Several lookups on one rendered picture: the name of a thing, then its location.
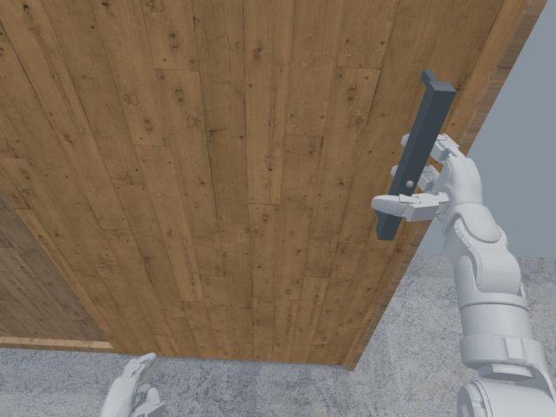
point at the wardrobe door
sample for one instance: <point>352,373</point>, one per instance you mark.
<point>35,300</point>
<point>201,172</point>

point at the handle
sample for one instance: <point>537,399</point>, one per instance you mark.
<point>432,112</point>

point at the left robot hand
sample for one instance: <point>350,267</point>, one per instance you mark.
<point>124,397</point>

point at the right robot upper arm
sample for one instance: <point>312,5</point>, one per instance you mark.
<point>489,399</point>

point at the robot right forearm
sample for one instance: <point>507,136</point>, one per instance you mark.
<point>497,333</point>

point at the right robot hand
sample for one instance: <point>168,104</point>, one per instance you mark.
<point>459,183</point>

